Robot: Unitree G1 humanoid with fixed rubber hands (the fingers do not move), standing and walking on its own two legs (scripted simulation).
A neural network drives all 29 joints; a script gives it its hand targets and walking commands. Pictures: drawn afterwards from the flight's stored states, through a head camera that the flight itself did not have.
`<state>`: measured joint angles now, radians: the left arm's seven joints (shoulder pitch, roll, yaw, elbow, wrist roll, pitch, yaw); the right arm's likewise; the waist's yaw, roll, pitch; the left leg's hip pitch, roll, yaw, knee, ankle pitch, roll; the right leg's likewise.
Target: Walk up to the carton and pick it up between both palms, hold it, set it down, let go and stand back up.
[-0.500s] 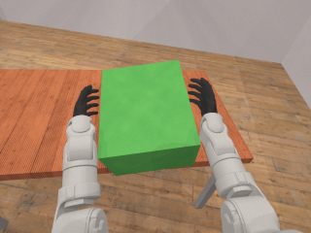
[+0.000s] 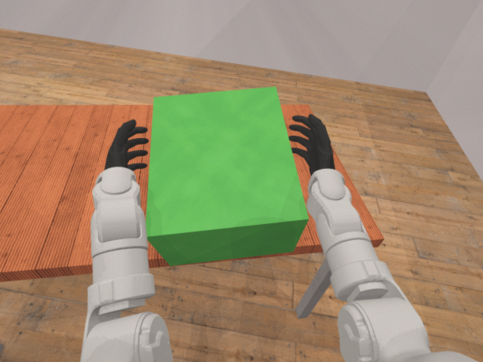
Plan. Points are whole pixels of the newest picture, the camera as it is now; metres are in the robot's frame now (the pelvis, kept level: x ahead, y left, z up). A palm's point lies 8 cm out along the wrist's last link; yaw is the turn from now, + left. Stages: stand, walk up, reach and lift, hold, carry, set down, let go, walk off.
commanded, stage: reach and lift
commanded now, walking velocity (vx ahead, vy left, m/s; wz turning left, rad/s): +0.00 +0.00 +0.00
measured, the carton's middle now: (223, 174) +0.41 +0.00 +0.08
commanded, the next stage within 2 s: hold in 0.40 s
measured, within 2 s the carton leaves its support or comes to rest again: neither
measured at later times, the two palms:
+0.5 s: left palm (117, 167) +0.36 +0.17 +0.16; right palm (321, 165) +0.35 -0.15 +0.16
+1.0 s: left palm (108, 164) +0.34 +0.18 +0.18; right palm (324, 156) +0.34 -0.14 +0.19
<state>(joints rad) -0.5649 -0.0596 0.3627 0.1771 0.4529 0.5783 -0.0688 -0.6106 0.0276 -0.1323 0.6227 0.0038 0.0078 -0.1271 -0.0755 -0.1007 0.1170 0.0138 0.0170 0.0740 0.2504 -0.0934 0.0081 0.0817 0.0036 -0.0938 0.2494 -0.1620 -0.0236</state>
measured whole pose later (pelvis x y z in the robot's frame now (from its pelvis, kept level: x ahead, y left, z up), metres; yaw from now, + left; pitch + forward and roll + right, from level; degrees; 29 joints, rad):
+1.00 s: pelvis -0.01 +0.00 +0.00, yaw +0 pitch -13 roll +0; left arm -0.57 -0.05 0.35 0.06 0.46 0.71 -0.08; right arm -0.62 0.01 -0.06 0.54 0.06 0.09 -0.15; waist -0.09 -0.10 0.12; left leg 0.06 0.02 0.07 0.27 -0.10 0.01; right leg 0.13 0.00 -0.11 0.25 -0.16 -0.03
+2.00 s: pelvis -0.01 +0.00 +0.00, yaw +0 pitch -12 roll +0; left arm -0.56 -0.05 0.34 0.01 0.47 0.73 -0.08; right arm -0.61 0.02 -0.07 0.50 0.05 0.10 -0.15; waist -0.08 -0.09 0.16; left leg 0.05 0.02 0.08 0.25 -0.09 0.01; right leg 0.12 0.00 -0.12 0.25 -0.16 -0.03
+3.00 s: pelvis +0.00 +0.00 +0.00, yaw +0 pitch -13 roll +0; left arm -0.54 -0.05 0.33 -0.01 0.45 0.75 -0.08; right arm -0.61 0.00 -0.05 0.51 0.08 0.12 -0.15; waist -0.08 -0.08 0.14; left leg 0.06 0.02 0.08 0.27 -0.11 0.01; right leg 0.14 0.00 -0.12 0.24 -0.16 -0.02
